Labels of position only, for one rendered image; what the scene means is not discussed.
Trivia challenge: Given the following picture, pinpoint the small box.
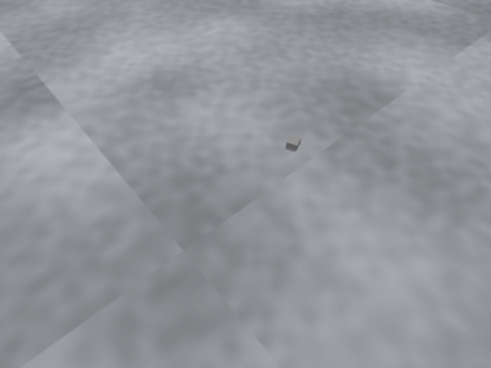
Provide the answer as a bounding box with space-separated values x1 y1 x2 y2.
286 135 301 150

